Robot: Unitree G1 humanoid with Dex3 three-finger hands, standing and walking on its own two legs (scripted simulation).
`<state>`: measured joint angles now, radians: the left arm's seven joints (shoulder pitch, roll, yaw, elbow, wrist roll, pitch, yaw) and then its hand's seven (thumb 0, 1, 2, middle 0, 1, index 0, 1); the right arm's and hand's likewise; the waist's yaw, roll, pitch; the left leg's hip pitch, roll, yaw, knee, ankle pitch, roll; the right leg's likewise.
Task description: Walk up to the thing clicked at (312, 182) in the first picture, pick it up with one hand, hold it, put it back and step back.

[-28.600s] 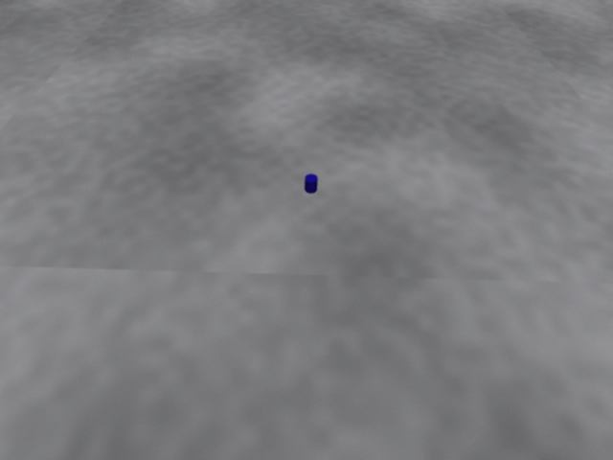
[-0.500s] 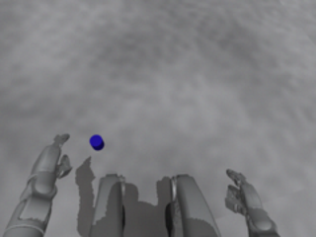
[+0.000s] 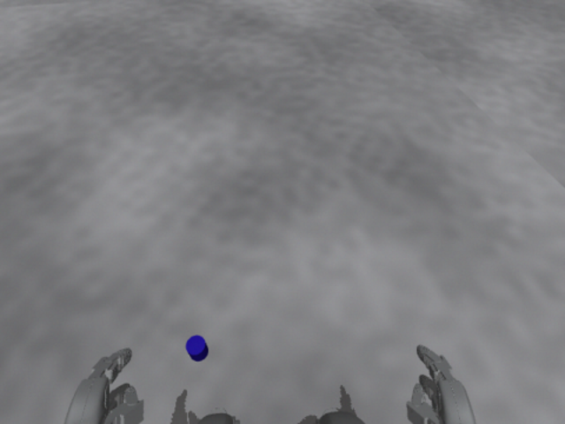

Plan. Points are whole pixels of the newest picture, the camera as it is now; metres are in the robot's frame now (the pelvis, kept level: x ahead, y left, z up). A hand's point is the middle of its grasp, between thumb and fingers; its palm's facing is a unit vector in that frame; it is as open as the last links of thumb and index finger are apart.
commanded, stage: home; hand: left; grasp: from above
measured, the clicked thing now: (197, 348) +0.44 +0.22 -0.67
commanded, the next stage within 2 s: none
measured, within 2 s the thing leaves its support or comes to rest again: neither
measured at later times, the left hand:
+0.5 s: hand out of the picture +0.16 +0.18 -0.04, palm faces +0.07 -0.98 -0.21, open 7.4 cm
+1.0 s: hand (135, 423) +0.16 +0.18 -0.03, palm faces +0.05 -0.98 -0.21, open 7.4 cm
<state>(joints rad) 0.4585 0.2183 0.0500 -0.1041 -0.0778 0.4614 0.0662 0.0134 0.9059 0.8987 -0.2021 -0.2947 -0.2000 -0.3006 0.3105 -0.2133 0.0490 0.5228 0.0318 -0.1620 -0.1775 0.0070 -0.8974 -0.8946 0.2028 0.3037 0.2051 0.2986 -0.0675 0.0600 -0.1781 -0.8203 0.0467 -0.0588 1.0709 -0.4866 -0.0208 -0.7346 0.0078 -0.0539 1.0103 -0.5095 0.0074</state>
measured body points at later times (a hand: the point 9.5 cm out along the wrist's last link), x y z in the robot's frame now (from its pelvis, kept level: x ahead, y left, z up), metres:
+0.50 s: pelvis +0.00 +0.00 +0.01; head +0.02 +0.00 +0.46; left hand +0.15 +0.23 -0.02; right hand +0.17 -0.24 -0.04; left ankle +0.02 +0.13 -0.67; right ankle -0.01 -0.13 -0.67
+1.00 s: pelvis +0.00 +0.00 +0.01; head +0.02 +0.00 +0.46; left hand +0.16 +0.23 -0.02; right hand +0.16 -0.24 -0.05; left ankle +0.02 +0.13 -0.67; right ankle -0.01 -0.13 -0.67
